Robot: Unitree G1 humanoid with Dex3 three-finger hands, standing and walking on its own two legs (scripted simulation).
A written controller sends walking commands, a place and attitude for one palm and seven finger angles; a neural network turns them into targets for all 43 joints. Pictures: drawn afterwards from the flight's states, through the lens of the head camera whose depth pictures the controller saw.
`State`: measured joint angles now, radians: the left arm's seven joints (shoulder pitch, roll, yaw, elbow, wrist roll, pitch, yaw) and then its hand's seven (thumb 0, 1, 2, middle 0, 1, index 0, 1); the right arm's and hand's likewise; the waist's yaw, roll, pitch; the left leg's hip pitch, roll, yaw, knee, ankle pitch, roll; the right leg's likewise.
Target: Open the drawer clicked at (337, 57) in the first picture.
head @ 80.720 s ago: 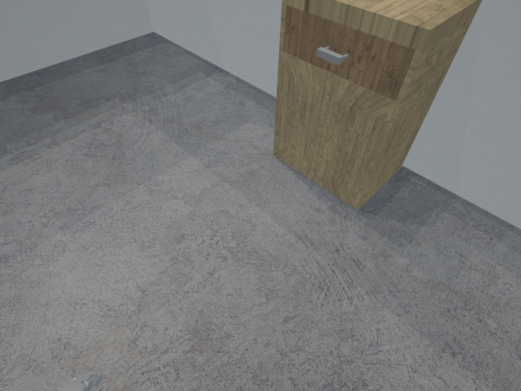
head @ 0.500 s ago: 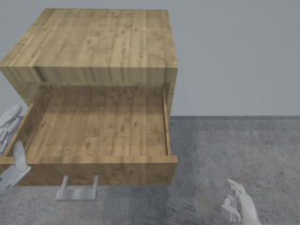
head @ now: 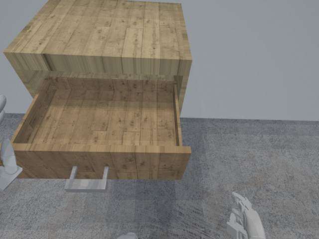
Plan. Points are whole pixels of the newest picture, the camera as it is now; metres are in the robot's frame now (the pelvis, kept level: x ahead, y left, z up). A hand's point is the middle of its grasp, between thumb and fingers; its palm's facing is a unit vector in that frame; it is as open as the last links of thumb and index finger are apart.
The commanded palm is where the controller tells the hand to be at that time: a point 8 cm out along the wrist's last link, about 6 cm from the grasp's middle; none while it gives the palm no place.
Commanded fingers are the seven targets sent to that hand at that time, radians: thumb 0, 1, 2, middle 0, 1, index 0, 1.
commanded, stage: step back with the hand held close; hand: left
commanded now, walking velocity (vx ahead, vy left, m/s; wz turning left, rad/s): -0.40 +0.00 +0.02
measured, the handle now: (88, 177) +0.27 +0.21 -0.05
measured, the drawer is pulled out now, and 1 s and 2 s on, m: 0.30 0.30 0.30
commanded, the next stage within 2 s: stop stepping back and stand still in 0.52 s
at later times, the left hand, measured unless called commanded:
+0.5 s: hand out of the picture +0.10 +0.22 +0.17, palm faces +0.29 -0.84 -0.45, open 7.4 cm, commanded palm +0.04 +0.26 +0.19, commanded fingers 0.00 0.90 0.90 -0.20 -0.30 -0.20 -0.30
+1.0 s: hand out of the picture -0.05 +0.17 +0.17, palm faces +0.37 -0.81 -0.45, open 7.4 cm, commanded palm -0.12 +0.22 +0.19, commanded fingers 0.00 0.90 0.90 -0.20 -0.30 -0.20 -0.30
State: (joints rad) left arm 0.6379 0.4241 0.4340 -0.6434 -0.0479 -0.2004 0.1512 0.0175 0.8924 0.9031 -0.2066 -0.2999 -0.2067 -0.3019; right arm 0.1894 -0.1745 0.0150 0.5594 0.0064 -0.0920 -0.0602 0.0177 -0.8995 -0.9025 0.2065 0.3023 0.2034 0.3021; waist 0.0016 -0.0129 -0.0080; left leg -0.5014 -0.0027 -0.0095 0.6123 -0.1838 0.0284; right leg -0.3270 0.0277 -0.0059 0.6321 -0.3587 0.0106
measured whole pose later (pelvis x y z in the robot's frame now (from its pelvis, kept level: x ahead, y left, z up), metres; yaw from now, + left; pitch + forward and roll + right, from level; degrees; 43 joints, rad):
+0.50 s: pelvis -0.10 -0.02 +0.01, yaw -1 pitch +3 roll -1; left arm 0.67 0.41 0.38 -0.70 -0.06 -0.16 0.14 0.02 0.89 0.90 -0.21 -0.30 -0.21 -0.30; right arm 0.12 -0.16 -0.02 0.57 -0.01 -0.08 -0.03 0.02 -0.90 -0.90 0.20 0.30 0.20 0.30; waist 0.00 -0.05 0.04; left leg -0.37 0.02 0.01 0.52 -0.21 0.01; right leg -0.43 0.02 -0.02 0.82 -0.43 0.02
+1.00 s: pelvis -0.23 -0.07 +0.01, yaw +3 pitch +1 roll +1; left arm 0.66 0.36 0.33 -0.57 -0.03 -0.19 0.16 0.02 0.89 0.90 -0.21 -0.30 -0.21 -0.30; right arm 0.29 -0.29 -0.06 0.62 0.01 -0.09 -0.07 0.02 -0.90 -0.90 0.20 0.30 0.20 0.30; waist -0.04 -0.01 -0.02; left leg -0.14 0.02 0.03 0.40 -0.29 0.04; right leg -0.31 -0.02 -0.10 0.49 -0.21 -0.04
